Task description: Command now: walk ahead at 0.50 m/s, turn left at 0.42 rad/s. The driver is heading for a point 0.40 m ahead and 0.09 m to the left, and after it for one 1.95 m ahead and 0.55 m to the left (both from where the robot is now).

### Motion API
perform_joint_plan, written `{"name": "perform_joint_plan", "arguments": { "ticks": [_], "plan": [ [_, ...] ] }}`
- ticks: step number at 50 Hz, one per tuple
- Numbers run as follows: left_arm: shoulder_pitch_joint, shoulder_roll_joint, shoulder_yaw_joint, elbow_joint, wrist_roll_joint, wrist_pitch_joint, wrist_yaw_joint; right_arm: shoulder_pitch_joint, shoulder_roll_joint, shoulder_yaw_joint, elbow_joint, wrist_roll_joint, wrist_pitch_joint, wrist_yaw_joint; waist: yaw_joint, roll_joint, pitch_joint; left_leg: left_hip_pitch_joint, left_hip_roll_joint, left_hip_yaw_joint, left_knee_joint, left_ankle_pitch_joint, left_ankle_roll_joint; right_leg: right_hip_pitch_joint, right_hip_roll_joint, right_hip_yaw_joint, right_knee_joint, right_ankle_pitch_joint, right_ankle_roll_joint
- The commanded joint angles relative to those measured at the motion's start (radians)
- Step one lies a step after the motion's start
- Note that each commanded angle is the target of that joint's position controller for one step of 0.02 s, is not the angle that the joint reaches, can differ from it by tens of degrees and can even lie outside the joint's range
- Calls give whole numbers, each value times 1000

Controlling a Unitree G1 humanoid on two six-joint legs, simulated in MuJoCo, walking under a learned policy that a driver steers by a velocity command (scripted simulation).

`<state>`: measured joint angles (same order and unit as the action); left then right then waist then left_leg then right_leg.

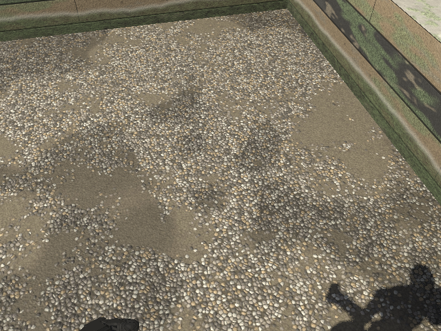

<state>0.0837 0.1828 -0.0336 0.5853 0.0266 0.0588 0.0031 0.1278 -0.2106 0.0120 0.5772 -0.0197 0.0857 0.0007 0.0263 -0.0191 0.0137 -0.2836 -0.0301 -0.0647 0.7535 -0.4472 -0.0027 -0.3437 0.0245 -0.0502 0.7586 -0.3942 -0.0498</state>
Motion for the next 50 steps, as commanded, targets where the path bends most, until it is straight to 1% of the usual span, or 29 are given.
{"name": "perform_joint_plan", "arguments": {
  "ticks": [1, 5, 11, 14, 15, 16, 19, 20, 22, 23, 24, 26, 28, 30, 32, 33, 34, 35, 36, 38, 39, 41, 43, 45, 46, 47, 48, 49, 50],
  "plan": [
    [-50, 97, 28, -101, -8, -19, 12, -44, -54, -19, -86, 3, -5, -1, -14, -35, -133, -4, -22, 10, -34, 212, 37, 80, -119, 111, -167, 357, -11],
    [-47, 109, 37, -119, 0, -20, 18, -70, -62, -23, -90, 8, -4, 1, -20, -19, -88, -31, -27, -11, -46, 231, 47, 46, -124, 72, -189, 211, 3],
    [-64, 81, 40, -147, 10, -18, 13, -68, -114, -34, -91, 26, 1, -4, -34, 108, -78, -118, 17, -201, -146, 366, 105, 87, -32, -58, -69, 106, 61],
    [-53, 79, 45, -147, 11, -19, 12, -67, -123, -35, -96, 27, 4, -5, -31, 96, -81, -187, 11, -250, -154, 397, 115, 145, -29, -64, -53, 100, 58],
    [-43, 80, 47, -144, 11, -19, 12, -67, -122, -35, -97, 27, 4, -6, -28, 83, -90, -207, 3, -247, -145, 402, 112, 171, -40, -63, -55, 110, 53],
    [-28, 63, 38, -134, 16, -29, 9, -95, -104, -25, -121, 25, 4, 1, -21, 59, -99, -264, -6, -239, -135, 342, 97, 228, -68, -46, -80, 124, 51],
    [4, 110, 57, -112, 21, -34, 10, -76, -79, -24, -123, 24, -2, -2, -16, -74, -125, -277, -64, -98, -19, 218, 54, 260, -219, 1, -168, 219, 9],
    [-5, 120, 56, -111, 20, -33, 13, -101, -74, -28, -133, 29, 1, -8, -13, -106, -106, -290, -73, -63, 10, 151, 40, 252, -264, 21, -206, 260, -4],
    [-17, 123, 56, -107, 15, -36, 18, -117, -72, -28, -136, 5, 4, -5, -7, -112, -81, -225, -49, -22, 42, 104, 37, 156, -302, 23, -229, 264, -18],
    [-27, 120, 53, -105, 17, -36, 16, -94, -58, -24, -129, 5, 3, -3, -34, -85, -81, -181, -44, -13, 16, 136, 47, 117, -280, -12, -211, 227, 0],
    [-62, 116, 53, -107, 13, -30, 12, -23, -56, -26, -104, 24, -1, -4, -79, -66, -102, -157, -52, -28, -35, 172, 68, 117, -232, -68, -187, 99, 26],
    [-101, 82, 46, -136, -1, -15, 3, 17, -110, -37, -81, 38, -3, -1, -98, 121, -62, -197, -22, -203, -175, 301, 128, 96, -78, -170, -35, -62, 76],
    [-124, 62, 37, -165, -3, -13, -4, -9, -156, -43, -95, 24, 8, -2, -92, 215, -21, -208, 25, -438, -265, 296, 175, 7, 31, -109, 79, -138, 93],
    [-84, 76, 34, -166, -5, -36, -4, -70, -180, -53, -115, 4, 19, -18, -62, 254, -40, -109, 61, -530, -290, 349, 203, -86, 53, -10, 89, -140, 88],
    [15, 60, 29, -124, 2, -59, 10, -164, -153, -50, -134, 8, 21, -25, 7, 204, -99, -154, 44, -483, -262, 406, 166, 105, 31, 23, -92, 15, 64],
    [63, 52, 31, -103, 14, -64, 19, -193, -109, -42, -141, 22, 17, -26, 34, 119, -139, -280, 14, -393, -216, 357, 116, 306, -20, 27, -131, 123, 55],
    [71, 84, 40, -97, 31, -62, 25, -169, -57, -32, -153, 35, 11, -24, 27, -82, -175, -400, -56, -260, -99, 216, 66, 457, -148, 110, -154, 305, 34],
    [45, 111, 45, -103, 30, -51, 26, -128, -54, -34, -148, 29, 6, -20, 21, -248, -156, -476, -106, -163, 34, -31, 36, 469, -296, 246, -208, 527, -4],
    [80, 114, 47, -103, 21, -44, 31, -142, -105, -52, -131, -9, -3, -17, 45, -163, -127, -446, -86, -133, 144, -56, 12, 370, -337, 289, -243, 645, -36],
    [38, 91, 28, -96, 19, -53, 26, -138, -87, -46, -122, -8, -14, -7, -8, -89, -123, -323, -43, -103, 187, 20, -13, 210, -317, 243, -282, 619, -58],
    [-15, 87, 20, -102, 13, -67, 22, -127, -80, -43, -116, 4, -12, -1, -37, -110, -118, -244, -38, -80, 168, 58, -25, 137, -282, 189, -300, 555, -52],
    [-81, 62, 4, -122, 6, -74, 7, -91, -64, -31, -89, 2, -6, 4, -70, -131, -120, -97, -37, -34, 94, 86, -33, 41, -235, 115, -307, 485, -42],
    [-87, 67, 3, -121, -6, -65, -3, -89, -33, -14, -76, -9, -6, 7, -80, -101, -116, 28, -47, 6, -87, 156, -18, 9, -193, 61, -282, 307, -24],
    [-36, 74, 7, -113, -15, -49, -8, -87, -19, 1, -61, -29, -8, 4, -58, -24, -137, 136, -32, -24, -151, 225, 19, -6, -161, 51, -226, 162, -3],
    [27, 24, -11, -130, -6, -41, -18, -147, -69, -12, -61, 2, -11, 6, -7, 127, -160, 104, -3, -104, -153, 176, 45, -17, -97, -25, -238, -26, 35],
    [-15, 33, -11, -130, -3, -40, -23, -146, -100, -18, -66, 18, -12, 9, -51, 172, -82, -27, 30, -179, -262, 34, 57, 16, -61, -67, -187, -82, 38],
    [-22, 34, -6, -131, -9, -39, -26, -160, -107, -12, -72, 17, -13, 9, -44, 203, -34, -95, 55, -226, -329, -38, 65, 36, -47, -68, -159, -56, 33],
    [-11, 36, -4, -123, -11, -42, -26, -176, -102, -6, -81, 14, -12, 8, -42, 197, -22, -122, 66, -243, -358, -56, 64, 62, -43, -61, -152, -27, 25],
    [-4, 20, -9, -123, -2, -42, -25, -201, -66, 8, -89, 17, -11, 8, -39, 163, -29, -109, 56, -217, -348, -40, 55, 81, -51, -47, -169, 17, 30]
  ]
}}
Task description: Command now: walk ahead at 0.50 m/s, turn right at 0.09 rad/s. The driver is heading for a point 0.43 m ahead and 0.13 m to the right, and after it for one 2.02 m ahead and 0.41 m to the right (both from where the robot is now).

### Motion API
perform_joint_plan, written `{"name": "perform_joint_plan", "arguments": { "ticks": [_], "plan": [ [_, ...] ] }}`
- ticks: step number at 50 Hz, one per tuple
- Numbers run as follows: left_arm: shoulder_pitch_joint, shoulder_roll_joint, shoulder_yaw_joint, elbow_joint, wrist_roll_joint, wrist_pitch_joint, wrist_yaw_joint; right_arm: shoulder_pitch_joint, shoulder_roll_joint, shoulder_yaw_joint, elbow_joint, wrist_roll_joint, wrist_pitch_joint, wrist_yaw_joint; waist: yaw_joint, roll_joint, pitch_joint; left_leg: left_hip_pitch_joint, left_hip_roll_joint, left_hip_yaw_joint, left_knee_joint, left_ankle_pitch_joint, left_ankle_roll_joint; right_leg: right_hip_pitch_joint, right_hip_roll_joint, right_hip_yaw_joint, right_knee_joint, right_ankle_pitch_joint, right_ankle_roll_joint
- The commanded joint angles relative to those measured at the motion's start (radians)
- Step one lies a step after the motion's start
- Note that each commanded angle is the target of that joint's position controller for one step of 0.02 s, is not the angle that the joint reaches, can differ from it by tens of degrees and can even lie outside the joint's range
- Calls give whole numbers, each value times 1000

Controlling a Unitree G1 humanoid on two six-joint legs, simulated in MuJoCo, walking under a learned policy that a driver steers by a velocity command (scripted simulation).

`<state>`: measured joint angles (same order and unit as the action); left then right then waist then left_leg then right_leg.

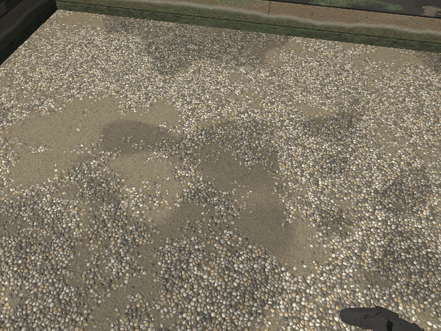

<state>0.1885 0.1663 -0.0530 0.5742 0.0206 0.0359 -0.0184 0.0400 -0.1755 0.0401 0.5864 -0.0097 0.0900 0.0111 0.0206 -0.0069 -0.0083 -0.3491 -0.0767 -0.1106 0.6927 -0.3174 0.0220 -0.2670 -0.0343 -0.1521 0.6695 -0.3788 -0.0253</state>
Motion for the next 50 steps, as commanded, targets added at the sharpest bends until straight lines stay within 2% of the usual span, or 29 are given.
{"name": "perform_joint_plan", "arguments": {
  "ticks": [1, 3, 5, 6, 8, 9, 11, 16, 21, 25, 28, 29, 30, 31, 32, 33, 34, 35, 36, 37, 38, 40, 41, 42, 44, 45, 48, 49, 50],
  "plan": [
    [-100, 37, 11, -105, 6, -22, -1, -110, -91, -14, -97, 5, -18, -3, -36, 118, -15, -37, 92, -146, -277, -155, 20, 23, 3, 70, -97, 7, 2],
    [-79, 47, 15, -88, 2, -23, 2, -85, -80, -6, -83, -3, -28, -3, -44, 66, -35, -3, 85, -94, -255, -97, 11, 51, 1, 106, -128, -6, -7],
    [-63, 56, 20, -73, -3, -15, 4, -67, -69, 2, -69, -8, -39, -4, -45, 38, -16, 18, 87, -66, -253, -57, 4, 45, -3, 140, -170, -26, -14],
    [-62, 72, 25, -70, -6, -19, 5, -58, -72, 0, -72, -18, -38, -2, -36, 7, 6, 26, 92, -62, -244, -15, 2, 34, -6, 155, -185, -7, -12],
    [-64, 82, 32, -68, -9, -16, 6, -69, -76, -3, -77, -20, -41, -6, -35, 5, 11, 59, 96, -36, -236, 69, -7, 13, -8, 187, -198, 51, -12],
    [-66, 83, 35, -69, -9, -10, 3, -64, -67, 1, -77, -30, -43, -9, -32, 10, -5, 75, 100, -22, -236, 109, -7, 21, -7, 205, -195, 83, -12],
    [-55, 103, 48, -60, -10, -6, 6, -52, -68, -3, -74, -28, -47, -14, -28, 13, -18, 107, 99, 0, -226, 177, -3, 21, -3, 223, -175, 147, -13],
    [-61, 111, 64, -70, -13, 15, 15, -23, -79, -19, -74, -18, -57, -27, -14, 27, -79, 178, 129, 54, -166, 345, 19, -5, 21, 256, -87, 241, -15],
    [-55, 132, 78, -83, -10, 36, 18, 1, -103, -40, -80, -24, -48, -35, -3, 30, -109, 195, 162, 108, -87, 447, 36, -59, 40, 294, -9, 282, -30],
    [-31, 185, 95, -86, -6, 51, 19, -17, -119, -52, -103, -32, -36, -31, 23, -37, -111, 111, 118, 180, 10, 291, 11, -57, 2, 425, -21, 427, -83],
    [-43, 257, 117, -85, 4, 62, 20, -40, -125, -56, -124, -23, -32, -21, 50, -201, -94, -102, 14, 197, 110, -127, -34, 59, -75, 638, -113, 682, -183],
    [-31, 266, 123, -83, 11, 63, 22, -38, -131, -54, -127, -18, -33, -18, 59, -224, -103, -184, -4, 165, 156, -235, -44, 122, -103, 699, -142, 726, -218],
    [-36, 262, 126, -87, 15, 65, 25, -14, -143, -49, -116, -26, -43, -12, 50, -192, -127, -209, 7, 124, 159, -279, -46, 140, -123, 720, -154, 659, -238],
    [-80, 252, 127, -96, 2, 64, 29, -12, -139, -45, -111, -22, -58, -13, 35, -154, -131, -165, 22, 99, 101, -212, -43, 107, -100, 710, -156, 568, -210],
    [-148, 234, 121, -103, -5, 65, 33, 19, -111, -35, -102, -20, -67, -17, -11, -136, -131, -54, 29, 103, -13, -118, -39, 30, -65, 663, -154, 462, -164],
    [-223, 209, 112, -118, -19, 67, 33, 91, -70, -22, -79, -24, -71, -24, -62, -102, -137, 167, 46, 123, -158, 8, -28, -117, -18, 593, -139, 306, -103],
    [-235, 146, 93, -129, -38, 60, 32, 142, -66, -22, -74, -41, -63, -32, -78, 4, -156, 390, 144, 63, -191, 52, 9, -303, 39, 497, -75, 37, -42],
    [-220, 104, 79, -148, -42, 54, 31, 126, -134, -36, -84, -50, -58, -37, -75, 244, -126, 380, 315, -135, -253, 230, 75, -385, 143, 346, 73, -179, -1],
    [-219, 161, 94, -126, -14, 47, 31, 164, -147, -38, -78, -40, -57, -39, -87, 194, -64, 330, 377, -211, -272, 424, 110, -421, 133, 330, 165, -209, 21],
    [-188, 159, 100, -98, -8, 48, 36, 204, -149, -41, -55, -36, -67, -46, -55, 125, -78, 322, 389, -195, -241, 585, 133, -395, 105, 323, 217, -182, 20],
    [-161, 155, 99, -79, -12, 46, 35, 193, -137, -37, -55, -31, -77, -46, -29, 91, -86, 291, 372, -151, -244, 600, 131, -360, 83, 305, 240, -141, 28],
    [-131, 141, 92, -56, -15, 52, 27, 129, -131, -34, -62, -18, -99, -38, 16, 136, -79, 219, 322, -48, -257, 609, 111, -284, 58, 265, 240, -75, 38],
    [-104, 163, 100, -33, -10, 55, 32, 133, -130, -35, -58, -6, -105, -29, 13, 148, -77, 180, 306, -19, -275, 592, 102, -245, 60, 234, 253, -74, 36],
    [-115, 162, 99, -31, -11, 62, 35, 127, -127, -34, -56, -7, -106, -23, 18, 151, -61, 151, 297, 15, -279, 568, 99, -228, 57, 219, 245, -65, 35],
    [-175, 123, 78, -46, -12, 71, 39, 129, -104, -27, -51, -15, -105, -14, 3, 125, -38, 109, 281, 68, -279, 498, 95, -185, 51, 202, 132, -29, 44],
    [-182, 109, 69, -46, -8, 72, 40, 141, -107, -28, -46, -15, -103, -12, -5, 127, -51, 112, 279, 71, -273, 447, 103, -149, 57, 182, 82, -24, 45],
    [-124, 79, 50, -17, 17, 64, 41, 120, -116, -31, -52, 3, -85, -14, 18, 76, -87, 57, 237, 89, -221, 100, 84, 48, 87, 135, -119, 97, 13],
    [-114, 87, 50, -11, 23, 63, 44, 123, -94, -24, -65, 5, -78, -13, 10, 33, -103, 0, 206, 111, -186, 23, 55, 113, 69, 177, -78, 128, -12],
    [-137, 128, 62, -15, -8, 61, 44, 136, -48, -7, -85, -10, -74, -9, -3, -81, -101, -12, 125, 216, -154, -138, 10, 40, 31, 278, -109, 67, -39]
  ]
}}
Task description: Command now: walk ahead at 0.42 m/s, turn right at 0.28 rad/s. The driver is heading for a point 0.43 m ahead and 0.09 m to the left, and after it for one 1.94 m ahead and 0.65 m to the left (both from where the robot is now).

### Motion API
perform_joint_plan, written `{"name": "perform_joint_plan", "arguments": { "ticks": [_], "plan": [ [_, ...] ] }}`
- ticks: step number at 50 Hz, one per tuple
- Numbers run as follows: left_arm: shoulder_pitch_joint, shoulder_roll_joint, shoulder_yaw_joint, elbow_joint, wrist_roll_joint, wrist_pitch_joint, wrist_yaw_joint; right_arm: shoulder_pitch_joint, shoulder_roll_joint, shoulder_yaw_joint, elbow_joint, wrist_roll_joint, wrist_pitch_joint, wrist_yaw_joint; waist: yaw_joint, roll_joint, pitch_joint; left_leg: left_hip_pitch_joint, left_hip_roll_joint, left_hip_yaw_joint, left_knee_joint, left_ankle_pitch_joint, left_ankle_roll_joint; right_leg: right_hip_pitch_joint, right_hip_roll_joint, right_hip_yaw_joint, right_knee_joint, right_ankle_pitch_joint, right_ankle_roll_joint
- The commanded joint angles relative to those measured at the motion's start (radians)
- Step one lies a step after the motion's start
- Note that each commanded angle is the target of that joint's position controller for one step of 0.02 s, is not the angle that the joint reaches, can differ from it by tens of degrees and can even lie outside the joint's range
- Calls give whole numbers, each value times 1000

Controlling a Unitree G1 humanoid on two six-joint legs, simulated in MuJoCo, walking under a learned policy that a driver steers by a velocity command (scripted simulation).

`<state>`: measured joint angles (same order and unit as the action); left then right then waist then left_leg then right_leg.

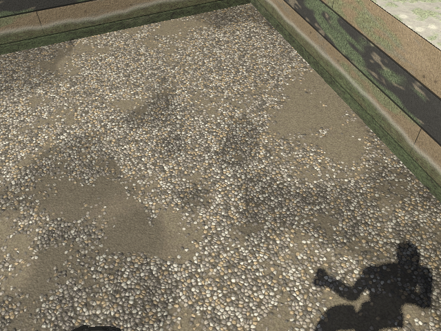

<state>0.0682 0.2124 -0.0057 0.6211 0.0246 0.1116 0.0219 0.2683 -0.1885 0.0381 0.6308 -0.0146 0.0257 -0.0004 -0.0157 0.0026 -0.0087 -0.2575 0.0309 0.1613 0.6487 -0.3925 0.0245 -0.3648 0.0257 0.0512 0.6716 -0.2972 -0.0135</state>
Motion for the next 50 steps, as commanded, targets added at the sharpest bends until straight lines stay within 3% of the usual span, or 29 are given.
{"name": "perform_joint_plan", "arguments": {
  "ticks": [1, 2, 4, 8, 13, 16, 18, 19, 20, 22, 23, 24, 27, 35, 36, 39, 40, 43, 45, 50],
  "plan": [
    [-32, 98, 13, -79, -29, -14, 1, -116, -15, 2, -141, -9, -7, 3, 48, -167, -55, -95, -16, -21, -24, -79, -15, 61, -78, 170, -189, -86, -83],
    [-34, 107, 10, -86, -34, -14, 1, -108, -19, 0, -141, -9, -7, 5, 47, -200, -32, -88, -35, -17, 32, -65, -23, 9, -121, 251, -247, -126, -116],
    [-55, 109, 6, -95, -31, -16, 9, -58, -34, -6, -132, -14, -14, 6, 22, -182, -26, -66, -38, -42, 22, -37, -18, -13, -134, 286, -266, -94, -133],
    [-62, 72, -8, -101, -28, -26, 12, -41, -31, -7, -111, -7, -40, 0, 23, -74, -74, 45, -11, -76, -29, 43, 6, 1, -75, 185, -184, 43, -85],
    [-28, 44, -17, -99, -9, -44, 5, -65, -49, -12, -101, 11, -17, -10, 50, 40, -43, 69, 15, -170, -58, 200, 48, -6, -26, 24, -90, 86, -31],
    [-22, 46, -16, -105, -6, -58, 9, -66, -62, -21, -101, 13, -6, -16, 48, 20, -43, 55, 8, -196, -35, 248, 57, 13, -29, -10, -65, 147, -19],
    [-12, 43, -19, -106, 9, -68, 6, -70, -67, -26, -104, 7, 15, -18, 44, 2, -48, 47, -2, -207, -8, 285, 61, 24, -31, -29, -49, 201, -19],
    [-32, 18, -26, -122, 7, -68, 5, -83, -66, -27, -110, 0, 22, -20, 48, -8, -60, 25, -4, -212, 0, 325, 51, 59, -38, -37, -40, 257, -17],
    [-53, 23, -23, -133, 17, -75, -9, -127, -76, -28, -132, 1, 39, -17, 64, -14, -29, 4, 18, -236, 13, 512, 47, 46, -43, -67, 1, 422, -18],
    [-22, 31, -15, -121, 27, -80, -12, -115, -94, -40, -133, -4, 50, -13, 54, -12, -100, 28, 7, -240, 48, 581, 45, 82, -52, -82, 15, 497, -17],
    [18, 35, -13, -110, 8, -80, 7, -75, -84, -43, -117, -1, 38, -19, 33, -17, -183, 45, -24, -220, 52, 393, 39, 139, -63, -69, -3, 376, -14],
    [-4, 37, -10, -119, 0, -76, 14, -96, -72, -39, -122, -1, 37, -20, 37, -26, -145, 10, -38, -217, 50, 348, 37, 139, -73, -70, -10, 361, -14],
    [-25, 50, 1, -134, 7, -62, 19, -137, -66, -38, -133, 7, 38, -16, 29, -26, -82, -45, -58, -231, 48, 315, 38, 117, -84, -92, -13, 305, 1],
    [-49, 21, 5, -163, 19, -59, 9, -158, -104, -48, -143, 17, 53, -7, -2, 42, -75, -141, -44, -395, -10, 422, 89, 127, -48, -168, 50, 105, 34],
    [-53, 16, 1, -163, 15, -69, 5, -188, -92, -39, -166, 15, 53, 1, -2, 39, -62, -199, -51, -403, -21, 387, 86, 160, -53, -163, 41, 94, 38],
    [-23, 29, 13, -156, 18, -75, 0, -187, -92, -39, -164, 15, 48, 0, 5, 13, -97, -233, -79, -380, -5, 359, 77, 223, -100, -167, 27, 99, 28],
    [-26, 31, 13, -156, 20, -79, 1, -207, -85, -43, -176, 23, 51, -4, 8, -5, -93, -245, -88, -379, 2, 359, 66, 248, -112, -163, 7, 152, 24],
    [-21, 37, 19, -149, 20, -77, -4, -192, -71, -42, -174, 21, 53, -12, -8, -28, -101, -244, -113, -335, 24, 300, 57, 255, -163, -182, -10, 156, 16],
    [-44, 28, 19, -156, 16, -69, -6, -173, -79, -46, -162, 26, 50, -11, -20, -25, -86, -252, -111, -357, 6, 302, 68, 243, -150, -205, -10, 63, 21],
    [-72, -2, 12, -175, 10, -67, -12, -161, -103, -46, -158, 21, 51, -2, -31, 84, -53, -309, -83, -525, -108, 315, 98, 224, -54, -227, 58, -133, 41]
  ]
}}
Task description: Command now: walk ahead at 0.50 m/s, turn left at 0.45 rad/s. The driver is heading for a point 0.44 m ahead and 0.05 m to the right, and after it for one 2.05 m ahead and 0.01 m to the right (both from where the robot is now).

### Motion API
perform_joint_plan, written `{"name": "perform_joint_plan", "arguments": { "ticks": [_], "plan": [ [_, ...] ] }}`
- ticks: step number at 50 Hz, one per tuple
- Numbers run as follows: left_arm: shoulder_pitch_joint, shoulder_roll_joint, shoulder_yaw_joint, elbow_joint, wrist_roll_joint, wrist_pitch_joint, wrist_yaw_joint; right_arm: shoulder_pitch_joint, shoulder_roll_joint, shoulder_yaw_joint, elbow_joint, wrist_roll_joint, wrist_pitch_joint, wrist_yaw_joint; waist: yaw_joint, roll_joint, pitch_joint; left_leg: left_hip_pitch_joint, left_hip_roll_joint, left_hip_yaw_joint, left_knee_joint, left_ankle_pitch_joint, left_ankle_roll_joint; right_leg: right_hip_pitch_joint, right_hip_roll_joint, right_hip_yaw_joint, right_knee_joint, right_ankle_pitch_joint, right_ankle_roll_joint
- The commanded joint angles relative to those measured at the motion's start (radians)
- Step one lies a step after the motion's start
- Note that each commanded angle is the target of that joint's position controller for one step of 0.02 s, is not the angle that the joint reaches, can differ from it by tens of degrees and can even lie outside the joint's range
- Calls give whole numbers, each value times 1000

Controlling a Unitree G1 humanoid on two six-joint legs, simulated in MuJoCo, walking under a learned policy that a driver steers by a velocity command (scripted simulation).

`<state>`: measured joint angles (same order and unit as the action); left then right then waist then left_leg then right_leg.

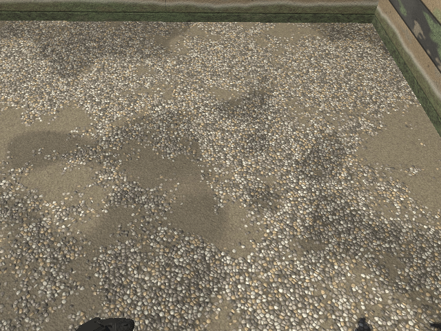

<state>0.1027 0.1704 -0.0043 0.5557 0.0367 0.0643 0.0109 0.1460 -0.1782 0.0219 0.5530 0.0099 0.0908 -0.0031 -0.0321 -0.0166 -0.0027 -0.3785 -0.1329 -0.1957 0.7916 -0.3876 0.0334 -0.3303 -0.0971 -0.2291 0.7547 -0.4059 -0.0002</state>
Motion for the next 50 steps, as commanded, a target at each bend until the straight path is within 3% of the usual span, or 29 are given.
{"name": "perform_joint_plan", "arguments": {
  "ticks": [1, 3, 7, 11, 20, 32, 50],
  "plan": [
    [-92, 30, 7, -111, -3, -24, -1, -63, -117, -28, -84, -8, -13, 1, 4, 123, -57, -196, 84, -187, -272, 267, 91, 193, 78, 66, -31, -27, 29],
    [-65, 32, 3, -100, 0, -38, -2, -90, -111, -24, -88, -11, -10, -3, 26, 138, -67, -205, 88, -189, -300, 179, 84, 226, 72, 85, -55, -14, 14],
    [-65, 31, -2, -86, 5, -57, -6, -66, -79, -11, -78, -10, -17, 3, 19, 39, -84, -208, 68, -131, -282, 112, 48, 299, 22, 118, -125, 50, -8],
    [-62, 52, -6, -79, 0, -58, -10, -58, -65, -7, -68, -16, -22, 9, 11, -35, -49, -155, 40, -41, -224, 79, 18, 233, -40, 145, -218, 14, -26],
    [-29, 59, -9, -73, -3, -56, -9, -49, -63, 1, -39, -16, -29, 4, 18, 37, -21, -114, 50, -54, -245, 153, 23, 218, -8, 111, -209, 10, -21],
    [-6, 64, -9, -67, -6, -45, -8, -35, -63, 3, -17, -20, -31, -10, 24, 5, -44, -69, 44, -11, -192, 243, 10, 238, -18, 108, -199, 167, -35],
    [8, 61, -12, -70, -7, -34, -8, -35, -67, 7, -1, -20, -28, -22, 27, 6, -56, -31, 48, 8, -163, 322, 9, 233, -11, 97, -173, 259, -39]
  ]
}}
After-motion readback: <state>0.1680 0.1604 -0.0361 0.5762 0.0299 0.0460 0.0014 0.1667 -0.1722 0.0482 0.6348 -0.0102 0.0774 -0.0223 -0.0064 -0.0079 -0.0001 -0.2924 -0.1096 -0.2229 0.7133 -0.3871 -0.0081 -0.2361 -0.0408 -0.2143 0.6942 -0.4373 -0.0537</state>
